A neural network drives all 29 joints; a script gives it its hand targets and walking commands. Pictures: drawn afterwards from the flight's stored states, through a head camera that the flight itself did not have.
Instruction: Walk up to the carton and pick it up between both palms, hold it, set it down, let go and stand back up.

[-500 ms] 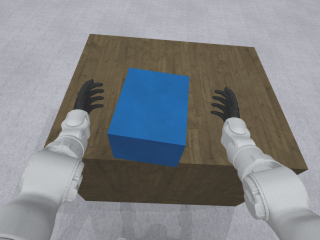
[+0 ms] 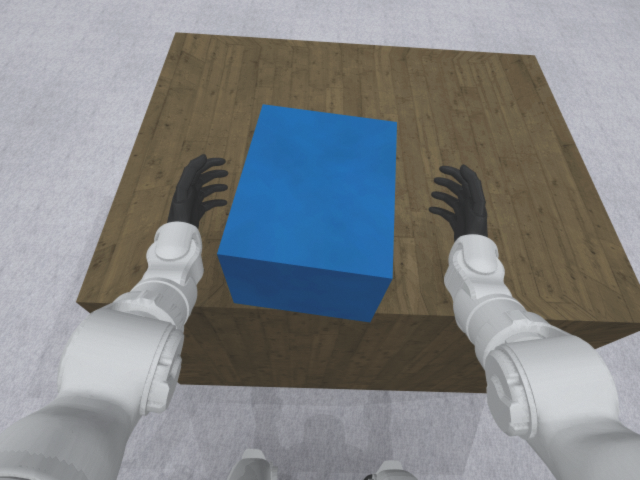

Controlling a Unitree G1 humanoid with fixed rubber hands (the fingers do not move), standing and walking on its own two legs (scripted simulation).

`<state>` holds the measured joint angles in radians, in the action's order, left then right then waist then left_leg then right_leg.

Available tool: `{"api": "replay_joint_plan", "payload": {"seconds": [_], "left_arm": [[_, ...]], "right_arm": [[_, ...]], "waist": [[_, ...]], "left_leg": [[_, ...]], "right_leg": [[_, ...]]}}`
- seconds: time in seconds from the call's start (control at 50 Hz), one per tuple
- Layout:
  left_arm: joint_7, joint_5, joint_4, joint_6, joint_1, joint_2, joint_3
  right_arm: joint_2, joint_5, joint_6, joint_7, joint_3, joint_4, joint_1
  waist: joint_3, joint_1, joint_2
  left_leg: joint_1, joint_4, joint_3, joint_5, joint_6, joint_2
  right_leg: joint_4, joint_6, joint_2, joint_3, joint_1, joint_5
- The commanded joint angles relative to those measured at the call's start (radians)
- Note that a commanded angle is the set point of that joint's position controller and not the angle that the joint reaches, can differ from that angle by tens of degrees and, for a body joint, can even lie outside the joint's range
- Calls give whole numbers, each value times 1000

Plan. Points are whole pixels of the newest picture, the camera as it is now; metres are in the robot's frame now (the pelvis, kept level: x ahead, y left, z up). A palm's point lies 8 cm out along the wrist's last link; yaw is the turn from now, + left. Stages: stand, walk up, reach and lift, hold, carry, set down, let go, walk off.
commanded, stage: reach and lift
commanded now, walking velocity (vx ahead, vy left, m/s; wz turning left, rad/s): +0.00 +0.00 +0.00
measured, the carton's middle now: (315, 212) +0.49 +0.03 -0.02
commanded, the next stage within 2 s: none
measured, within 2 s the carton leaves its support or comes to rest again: neither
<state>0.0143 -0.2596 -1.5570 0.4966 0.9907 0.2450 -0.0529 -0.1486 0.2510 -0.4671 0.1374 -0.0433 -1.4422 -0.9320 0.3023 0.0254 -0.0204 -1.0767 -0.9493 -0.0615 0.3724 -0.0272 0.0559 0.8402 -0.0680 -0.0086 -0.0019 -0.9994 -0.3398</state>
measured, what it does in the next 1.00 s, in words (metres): stands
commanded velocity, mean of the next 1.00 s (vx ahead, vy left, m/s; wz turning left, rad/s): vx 0.00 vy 0.00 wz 0.00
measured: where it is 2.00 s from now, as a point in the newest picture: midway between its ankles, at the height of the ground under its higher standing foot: outside the picture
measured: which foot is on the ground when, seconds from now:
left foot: down 0.00-1.00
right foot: down 0.00-1.00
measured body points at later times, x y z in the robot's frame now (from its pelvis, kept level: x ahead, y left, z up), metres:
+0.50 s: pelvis -0.01 +0.00 +0.00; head +0.10 +0.04 +0.44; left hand +0.45 +0.18 +0.02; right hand +0.44 -0.12 +0.03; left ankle +0.02 +0.12 -0.68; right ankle +0.02 -0.17 -0.68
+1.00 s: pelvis +0.01 +0.00 +0.04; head +0.14 +0.03 +0.47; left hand +0.44 +0.17 +0.02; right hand +0.42 -0.13 +0.03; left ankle +0.02 +0.12 -0.68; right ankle +0.02 -0.17 -0.68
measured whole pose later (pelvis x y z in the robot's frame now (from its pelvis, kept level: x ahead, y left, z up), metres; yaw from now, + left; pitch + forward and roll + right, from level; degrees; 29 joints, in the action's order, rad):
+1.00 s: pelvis +0.01 +0.00 +0.04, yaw +2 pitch +22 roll -3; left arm 0.03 0.31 -1.49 0.61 0.91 0.14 0.49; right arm 0.12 -0.53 -0.60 0.13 -0.78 -1.22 -0.78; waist 0.12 0.03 -0.01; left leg -0.81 -0.71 -0.05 0.29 -0.02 0.05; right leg 0.58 -0.06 -0.03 0.01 -0.72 -0.25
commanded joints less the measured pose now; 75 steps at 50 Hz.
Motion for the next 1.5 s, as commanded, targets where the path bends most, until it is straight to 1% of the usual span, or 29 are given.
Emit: {"api": "replay_joint_plan", "payload": {"seconds": [0.0,0.06,0.08,0.14,0.16,0.18,0.2,0.26,0.32,0.36,0.4,0.48,0.52,0.58,0.64,0.66,0.72,0.78,0.8,0.86,0.88,0.92,0.94,0.98,1.0,1.02,1.2,1.3,1.48], "left_arm": [[-6,3,96,50,430,81,-4],[-1,11,96,52,424,45,-12],[-1,19,79,53,419,51,9],[-2,44,83,57,411,35,38],[2,58,87,58,431,37,43],[2,76,96,61,421,24,62],[8,95,129,62,431,21,68],[18,106,165,60,473,1,73],[19,136,158,49,461,-22,110],[22,157,157,39,471,-35,118],[22,182,184,33,470,-48,152],[20,247,196,28,485,-117,171],[8,286,198,31,497,-147,207],[-17,387,189,39,490,-282,249],[-82,553,77,48,479,-534,318],[-102,588,58,62,472,-598,335],[-97,652,12,95,418,-657,354],[-83,670,25,115,359,-665,372],[-80,674,32,116,344,-664,366],[-84,689,25,118,308,-636,399],[-85,687,27,119,314,-629,399],[-84,686,39,118,289,-624,396],[-88,685,24,119,289,-617,400],[-88,681,53,125,277,-631,392],[-87,688,59,129,264,-633,395],[-88,690,48,130,256,-641,395],[-102,702,43,138,231,-659,382],[-108,707,46,133,240,-666,392],[-102,721,41,132,238,-675,383]], "right_arm": [[-120,-9,-38,-9,-3,92,-394],[-99,-17,-37,-14,-15,46,-399],[-87,-15,-40,-16,-7,67,-413],[-47,-48,-46,-11,-23,91,-409],[-61,-63,-47,-12,-44,70,-419],[-35,-78,-51,-8,-44,98,-424],[-35,-97,-56,-3,-73,88,-411],[-22,-134,-61,11,-124,124,-441],[5,-196,-68,28,-177,172,-446],[21,-239,-57,39,-221,150,-431],[41,-273,-54,42,-247,186,-434],[104,-361,-46,24,-329,165,-434],[166,-413,-44,2,-352,197,-441],[334,-529,-60,-36,-400,206,-438],[624,-750,-80,-108,-461,192,-427],[709,-807,-88,-132,-460,202,-421],[739,-896,-106,-156,-512,129,-354],[745,-921,-125,-169,-520,108,-309],[743,-925,-125,-171,-526,91,-279],[740,-939,-120,-172,-508,88,-253],[734,-940,-122,-167,-514,88,-256],[742,-938,-122,-162,-490,85,-235],[743,-937,-124,-162,-484,85,-232],[756,-929,-133,-153,-474,90,-214],[772,-921,-138,-153,-448,90,-212],[766,-921,-141,-150,-460,63,-204],[787,-921,-176,-134,-430,89,-187],[787,-919,-178,-131,-437,88,-194],[780,-936,-190,-130,-448,93,-192]], "waist": [[602,21,-76],[582,30,-82],[594,4,-72],[599,6,-42],[609,19,-65],[633,0,-53],[660,16,-88],[679,18,-115],[696,24,-90],[668,46,-111],[664,39,-95],[614,48,-132],[617,25,-119],[589,18,-120],[504,35,-100],[482,25,-85],[447,39,-123],[447,9,-129],[426,21,-130],[390,6,-70],[373,20,-59],[357,12,-49],[352,2,-57],[367,15,-47],[355,-5,-54],[354,9,-74],[367,1,-58],[349,-11,-63],[393,3,-65]], "left_leg": [[579,25,91,-563,-90,-56],[589,28,79,-567,-93,-48],[574,22,85,-565,-89,-51],[550,25,89,-559,-75,-55],[544,26,89,-546,-83,-55],[546,24,96,-573,-81,-55],[571,26,91,-577,-85,-53],[576,31,98,-554,-95,-55],[582,31,104,-549,-93,-55],[577,49,99,-517,-94,-59],[583,65,98,-492,-86,-59],[627,101,82,-476,-97,-55],[626,116,97,-452,-90,-62],[649,143,97,-483,-90,-62],[665,174,115,-489,-84,-67],[647,181,120,-468,-79,-69],[659,197,105,-502,-92,-54],[708,202,106,-575,-100,-40],[727,213,106,-599,-103,-35],[702,240,123,-594,-90,-37],[692,250,125,-593,-88,-40],[689,266,131,-593,-83,-42],[675,262,134,-598,-80,-44],[676,271,137,-612,-78,-47],[663,266,142,-625,-76,-48],[672,271,140,-655,-82,-48],[654,284,144,-666,-77,-45],[651,298,142,-649,-77,-45],[669,305,139,-629,-71,-38]], "right_leg": [[-70,50,70,111,179,260],[-69,57,67,115,149,239],[-65,53,64,112,150,232],[-69,47,64,104,197,263],[-68,50,67,108,186,252],[-68,46,66,107,207,275],[-76,51,68,104,201,268],[-92,59,69,104,210,259],[-95,54,73,106,238,282],[-101,58,73,106,240,265],[-111,57,75,107,262,243],[-129,66,70,116,256,213],[-141,68,60,113,278,201],[-166,71,54,115,319,228],[-205,70,46,136,358,245],[-213,71,39,137,381,241],[-223,82,41,149,377,269],[-246,89,46,149,375,279],[-255,84,48,156,389,293],[-278,77,45,147,445,304],[-286,74,46,146,461,304],[-298,76,43,138,498,325],[-295,78,41,133,499,335],[-306,77,39,128,531,372],[-301,77,36,126,542,382],[-308,79,36,127,536,404],[-323,78,37,126,578,460],[-333,83,36,125,580,433],[-343,84,41,138,569,433]]}}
